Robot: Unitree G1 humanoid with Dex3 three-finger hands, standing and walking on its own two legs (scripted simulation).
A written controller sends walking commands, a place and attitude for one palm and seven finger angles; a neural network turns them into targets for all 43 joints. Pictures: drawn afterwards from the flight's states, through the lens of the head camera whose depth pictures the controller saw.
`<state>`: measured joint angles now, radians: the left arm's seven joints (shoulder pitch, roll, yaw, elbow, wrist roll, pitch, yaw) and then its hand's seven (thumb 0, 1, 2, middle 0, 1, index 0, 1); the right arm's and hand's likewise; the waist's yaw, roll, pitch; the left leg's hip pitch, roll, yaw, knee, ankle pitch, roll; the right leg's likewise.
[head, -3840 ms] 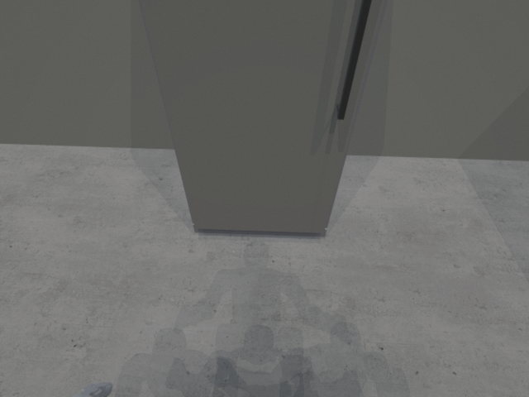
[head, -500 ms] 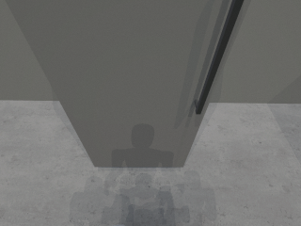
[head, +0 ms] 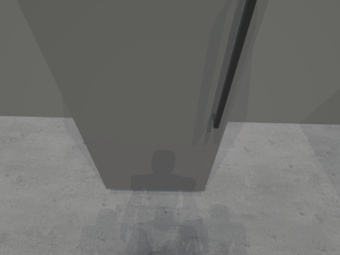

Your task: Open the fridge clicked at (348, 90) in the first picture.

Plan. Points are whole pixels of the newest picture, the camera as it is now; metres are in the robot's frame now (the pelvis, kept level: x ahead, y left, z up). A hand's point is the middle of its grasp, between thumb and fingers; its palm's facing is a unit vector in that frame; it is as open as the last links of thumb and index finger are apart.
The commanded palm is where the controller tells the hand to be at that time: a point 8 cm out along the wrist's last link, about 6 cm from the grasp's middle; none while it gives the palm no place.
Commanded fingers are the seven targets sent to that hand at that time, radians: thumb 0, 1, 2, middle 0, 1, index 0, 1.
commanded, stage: come to a stop and stand still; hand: right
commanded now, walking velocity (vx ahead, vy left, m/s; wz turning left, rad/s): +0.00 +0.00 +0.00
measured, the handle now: (231, 59) +0.56 -0.12 +0.19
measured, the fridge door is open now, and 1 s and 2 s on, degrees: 0 0 0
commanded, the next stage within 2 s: look again from close up in 0.66 s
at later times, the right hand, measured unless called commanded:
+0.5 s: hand out of the picture +0.03 -0.22 -0.17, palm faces +0.03 +0.96 -0.29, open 7.4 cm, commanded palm none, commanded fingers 0.00 -0.90 -0.90 0.20 0.30 0.20 0.30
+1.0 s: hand out of the picture +0.00 -0.23 -0.16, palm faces +0.00 +0.95 -0.31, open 7.4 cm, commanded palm none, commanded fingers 0.00 -0.90 -0.90 0.20 0.30 0.20 0.30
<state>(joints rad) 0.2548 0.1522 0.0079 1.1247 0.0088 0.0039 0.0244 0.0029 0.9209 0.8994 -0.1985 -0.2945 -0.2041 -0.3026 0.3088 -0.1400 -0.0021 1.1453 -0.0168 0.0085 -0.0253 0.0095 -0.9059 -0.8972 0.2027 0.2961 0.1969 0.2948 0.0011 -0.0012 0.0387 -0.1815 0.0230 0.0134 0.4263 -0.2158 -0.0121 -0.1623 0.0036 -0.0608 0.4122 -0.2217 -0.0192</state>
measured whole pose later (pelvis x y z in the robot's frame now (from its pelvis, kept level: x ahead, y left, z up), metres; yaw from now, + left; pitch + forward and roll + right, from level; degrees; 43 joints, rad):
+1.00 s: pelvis -0.04 +0.01 +0.00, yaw -2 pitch -3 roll +0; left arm 0.23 0.30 0.01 1.05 0.02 0.00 -0.01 0.00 0.91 0.90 -0.20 -0.29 -0.21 -0.30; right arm 0.25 -0.30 0.00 1.03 -0.03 -0.01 -0.01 0.01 -0.90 -0.90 0.21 0.30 0.20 0.30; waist 0.01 0.00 0.02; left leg -0.21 0.02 0.05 0.42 -0.17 0.00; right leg -0.21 0.00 -0.02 0.43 -0.17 -0.02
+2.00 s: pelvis -0.01 +0.00 +0.00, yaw -3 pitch -3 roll +0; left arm 0.18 0.29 0.00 1.10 0.01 0.00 -0.01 0.00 0.91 0.90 -0.20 -0.29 -0.21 -0.30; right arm 0.21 -0.28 0.01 1.08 -0.02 -0.01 -0.01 0.01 -0.90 -0.90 0.21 0.30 0.20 0.30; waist 0.00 0.00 0.03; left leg -0.14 0.03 0.06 0.35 -0.17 -0.01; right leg -0.14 0.01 -0.02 0.36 -0.17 -0.02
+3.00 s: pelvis +0.01 +0.01 +0.01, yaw -2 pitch -2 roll +0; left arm 0.17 0.29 -0.01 1.12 0.01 -0.01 0.00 0.00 0.91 0.90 -0.20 -0.29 -0.21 -0.30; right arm 0.20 -0.28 0.00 1.10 -0.02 -0.01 -0.01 0.01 -0.90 -0.90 0.21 0.30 0.20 0.30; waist 0.00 0.00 0.03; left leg -0.11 0.02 0.06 0.33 -0.18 0.00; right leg -0.12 0.00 -0.02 0.33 -0.18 -0.01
